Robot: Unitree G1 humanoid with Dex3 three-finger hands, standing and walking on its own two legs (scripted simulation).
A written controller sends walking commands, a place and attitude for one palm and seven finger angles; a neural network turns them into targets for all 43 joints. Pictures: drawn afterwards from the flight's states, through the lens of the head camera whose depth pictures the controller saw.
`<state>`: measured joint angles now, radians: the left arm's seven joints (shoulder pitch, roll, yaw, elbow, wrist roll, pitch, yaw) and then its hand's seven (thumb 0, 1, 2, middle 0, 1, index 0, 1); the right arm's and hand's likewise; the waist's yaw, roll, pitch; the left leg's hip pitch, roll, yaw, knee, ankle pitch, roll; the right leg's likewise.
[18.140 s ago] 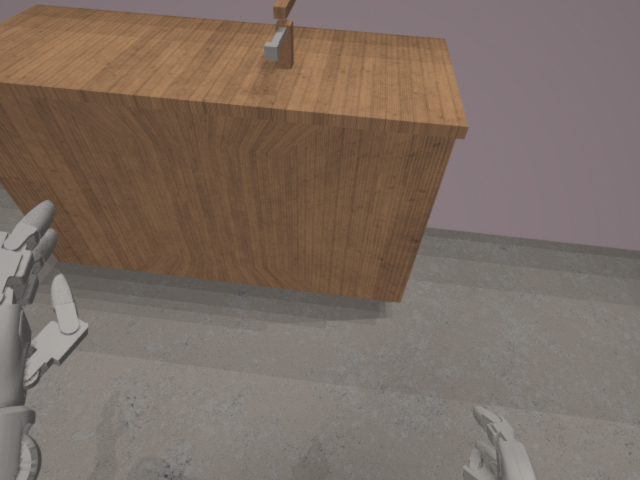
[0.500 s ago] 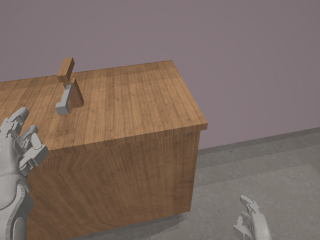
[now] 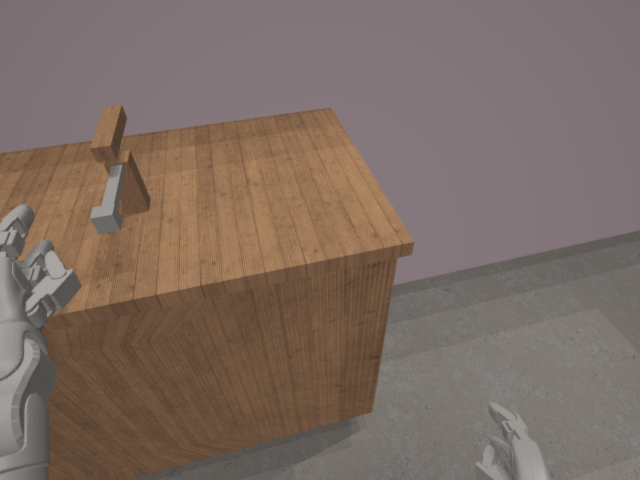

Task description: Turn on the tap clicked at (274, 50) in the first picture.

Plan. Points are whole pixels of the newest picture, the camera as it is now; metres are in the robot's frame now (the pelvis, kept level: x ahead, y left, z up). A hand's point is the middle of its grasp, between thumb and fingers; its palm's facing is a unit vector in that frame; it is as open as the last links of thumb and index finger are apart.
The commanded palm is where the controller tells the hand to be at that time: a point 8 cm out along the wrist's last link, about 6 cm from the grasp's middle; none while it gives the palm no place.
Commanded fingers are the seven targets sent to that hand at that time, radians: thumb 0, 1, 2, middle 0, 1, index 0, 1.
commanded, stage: reach beside the lever's end, fingers flat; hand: left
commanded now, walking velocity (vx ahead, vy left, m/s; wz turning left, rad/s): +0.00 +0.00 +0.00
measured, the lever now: (106, 218) +0.38 +0.35 +0.14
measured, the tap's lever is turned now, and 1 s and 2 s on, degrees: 0 0 8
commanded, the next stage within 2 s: push the lever round in 1.26 s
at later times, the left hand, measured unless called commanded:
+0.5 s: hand (77, 251) +0.31 +0.34 +0.15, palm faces +0.59 -0.81 -0.07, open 7.7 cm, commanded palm +0.27 +0.38 +0.15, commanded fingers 0.00 0.90 0.90 -0.16 -0.17 -0.16 -0.17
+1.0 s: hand (82, 236) +0.35 +0.36 +0.14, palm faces +0.58 -0.81 -0.08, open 7.8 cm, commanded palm +0.29 +0.39 +0.13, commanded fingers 0.00 0.90 0.90 -0.15 -0.15 -0.15 -0.15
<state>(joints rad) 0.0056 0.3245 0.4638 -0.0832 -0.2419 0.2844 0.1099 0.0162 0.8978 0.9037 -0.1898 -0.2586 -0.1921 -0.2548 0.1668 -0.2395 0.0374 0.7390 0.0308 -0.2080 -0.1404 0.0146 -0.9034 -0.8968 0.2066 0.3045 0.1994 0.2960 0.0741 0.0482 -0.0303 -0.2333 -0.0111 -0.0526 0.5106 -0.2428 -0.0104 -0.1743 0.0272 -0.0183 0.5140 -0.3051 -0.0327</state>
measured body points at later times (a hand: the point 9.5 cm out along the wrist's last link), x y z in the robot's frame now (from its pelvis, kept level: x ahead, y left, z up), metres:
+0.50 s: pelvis +0.00 +0.01 +0.00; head +0.00 +0.00 +0.45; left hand +0.27 +0.38 +0.15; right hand +0.17 -0.22 -0.10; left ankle +0.02 +0.13 -0.74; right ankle -0.02 -0.10 -0.74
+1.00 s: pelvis +0.00 +0.00 -0.01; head +0.01 -0.01 +0.44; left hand +0.31 +0.40 +0.15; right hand +0.10 -0.26 -0.12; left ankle +0.02 +0.13 -0.74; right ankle -0.02 -0.10 -0.74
